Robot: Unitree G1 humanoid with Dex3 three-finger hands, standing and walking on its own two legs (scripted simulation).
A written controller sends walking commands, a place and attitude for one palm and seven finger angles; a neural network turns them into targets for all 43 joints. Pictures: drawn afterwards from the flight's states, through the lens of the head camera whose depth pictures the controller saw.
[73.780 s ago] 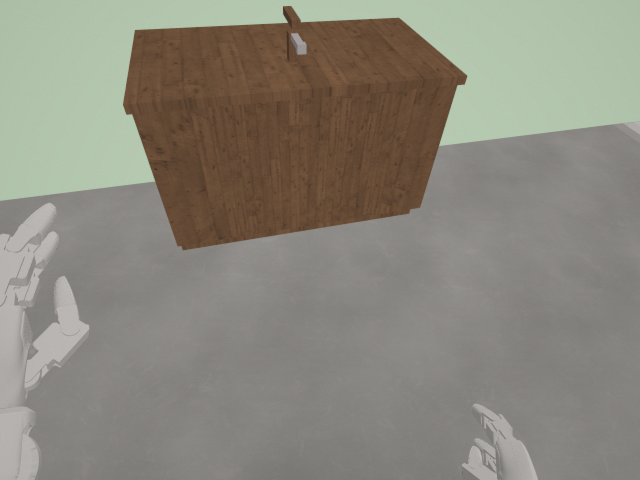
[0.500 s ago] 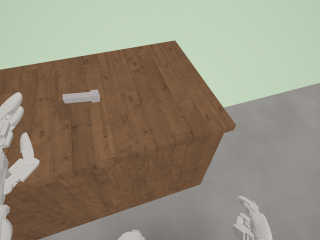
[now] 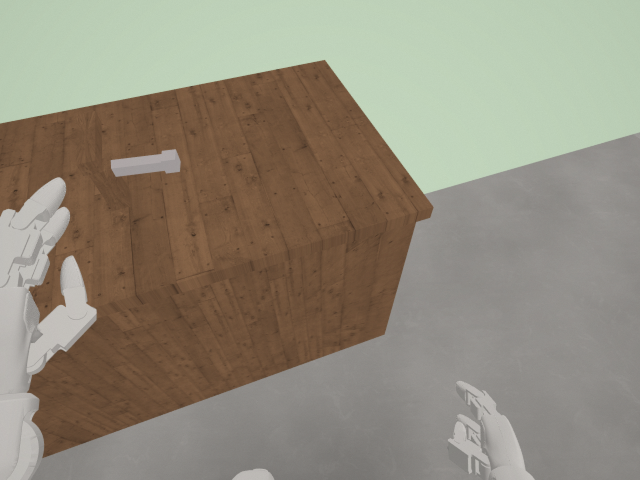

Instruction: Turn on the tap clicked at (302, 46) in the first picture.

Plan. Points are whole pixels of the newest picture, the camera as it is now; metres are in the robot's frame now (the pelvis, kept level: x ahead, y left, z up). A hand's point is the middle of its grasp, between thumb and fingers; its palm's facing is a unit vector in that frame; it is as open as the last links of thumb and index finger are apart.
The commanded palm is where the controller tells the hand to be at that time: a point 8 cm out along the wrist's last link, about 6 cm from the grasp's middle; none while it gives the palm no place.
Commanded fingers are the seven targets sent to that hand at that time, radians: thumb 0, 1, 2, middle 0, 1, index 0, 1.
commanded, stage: stop stepping back and stand still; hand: left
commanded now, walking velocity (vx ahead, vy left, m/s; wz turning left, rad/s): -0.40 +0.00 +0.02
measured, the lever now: (170, 161) +0.59 +0.31 +0.02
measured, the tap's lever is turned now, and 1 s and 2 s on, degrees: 80 80 80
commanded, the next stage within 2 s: stand and check the lever's angle in 0.80 s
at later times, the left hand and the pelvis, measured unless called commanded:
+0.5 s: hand out of the picture +0.10 +0.22 +0.17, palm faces +0.49 -0.78 -0.38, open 7.4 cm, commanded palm +0.06 +0.25 +0.18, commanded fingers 0.00 0.90 0.90 -0.20 -0.30 -0.20 -0.30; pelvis -0.09 -0.04 -0.01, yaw +3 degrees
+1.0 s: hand (73, 456) +0.12 +0.20 +0.15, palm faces +0.45 -0.80 -0.39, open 7.4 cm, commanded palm +0.06 +0.23 +0.18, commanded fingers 0.00 0.90 0.90 -0.20 -0.30 -0.20 -0.30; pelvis -0.08 -0.06 +0.00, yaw +4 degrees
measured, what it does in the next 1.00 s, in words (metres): steps on the spot: left foot, then right foot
